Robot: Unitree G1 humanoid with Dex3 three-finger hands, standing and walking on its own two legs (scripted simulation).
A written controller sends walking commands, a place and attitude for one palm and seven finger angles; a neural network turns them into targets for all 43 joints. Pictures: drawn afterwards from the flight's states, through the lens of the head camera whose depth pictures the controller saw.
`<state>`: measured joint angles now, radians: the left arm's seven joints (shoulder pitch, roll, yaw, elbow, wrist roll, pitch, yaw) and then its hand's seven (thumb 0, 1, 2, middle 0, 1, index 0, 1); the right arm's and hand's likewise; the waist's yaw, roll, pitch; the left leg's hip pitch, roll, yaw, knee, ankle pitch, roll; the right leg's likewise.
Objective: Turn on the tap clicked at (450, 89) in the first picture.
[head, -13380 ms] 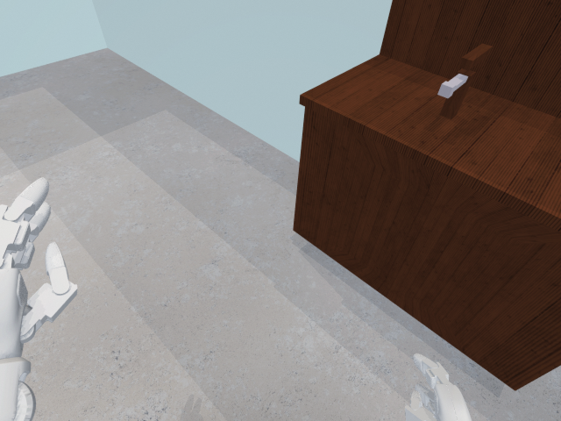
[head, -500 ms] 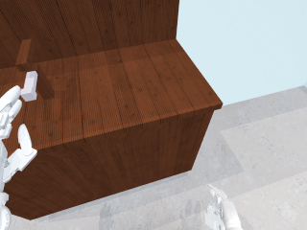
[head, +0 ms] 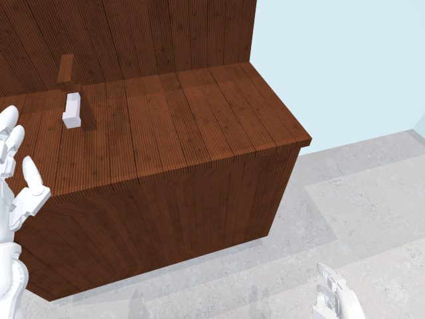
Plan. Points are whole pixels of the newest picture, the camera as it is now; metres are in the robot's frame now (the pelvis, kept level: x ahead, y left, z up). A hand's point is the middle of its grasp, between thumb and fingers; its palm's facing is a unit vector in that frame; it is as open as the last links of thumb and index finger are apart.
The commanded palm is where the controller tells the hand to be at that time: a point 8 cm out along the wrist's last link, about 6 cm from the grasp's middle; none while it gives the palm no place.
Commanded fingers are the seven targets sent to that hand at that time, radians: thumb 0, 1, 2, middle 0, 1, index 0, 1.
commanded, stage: come to a stop and stand still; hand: left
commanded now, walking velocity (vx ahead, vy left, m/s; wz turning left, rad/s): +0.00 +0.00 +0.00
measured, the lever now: (71, 119) +0.48 +0.37 +0.10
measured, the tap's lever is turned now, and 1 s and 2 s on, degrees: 0 0 0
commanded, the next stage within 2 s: look again from close up in 0.46 s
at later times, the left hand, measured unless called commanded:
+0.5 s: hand (40, 214) +0.21 +0.26 +0.16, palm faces +0.43 -0.83 -0.35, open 7.4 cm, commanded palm +0.14 +0.29 +0.18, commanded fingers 0.00 0.90 0.90 -0.20 -0.30 -0.20 -0.30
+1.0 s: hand (63, 180) +0.26 +0.26 +0.16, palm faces +0.42 -0.82 -0.38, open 7.4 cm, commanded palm +0.20 +0.29 +0.18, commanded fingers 0.00 0.90 0.90 -0.20 -0.30 -0.20 -0.30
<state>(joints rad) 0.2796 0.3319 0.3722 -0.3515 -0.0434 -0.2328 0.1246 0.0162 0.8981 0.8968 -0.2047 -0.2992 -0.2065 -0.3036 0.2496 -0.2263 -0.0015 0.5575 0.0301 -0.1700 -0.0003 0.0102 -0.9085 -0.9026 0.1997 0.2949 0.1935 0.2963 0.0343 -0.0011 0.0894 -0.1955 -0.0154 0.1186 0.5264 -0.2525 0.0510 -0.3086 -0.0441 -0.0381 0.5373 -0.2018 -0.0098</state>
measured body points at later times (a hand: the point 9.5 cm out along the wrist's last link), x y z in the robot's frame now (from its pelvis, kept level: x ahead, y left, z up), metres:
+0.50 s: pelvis -0.01 +0.00 +0.01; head +0.00 +0.02 +0.46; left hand +0.18 +0.30 +0.18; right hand +0.19 -0.21 -0.05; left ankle +0.03 +0.09 -0.73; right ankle +0.09 -0.11 -0.73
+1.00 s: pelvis +0.06 +0.00 +0.01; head +0.09 +0.01 +0.46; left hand +0.23 +0.30 +0.19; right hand +0.26 -0.21 -0.06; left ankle +0.03 +0.09 -0.73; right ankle +0.10 -0.11 -0.73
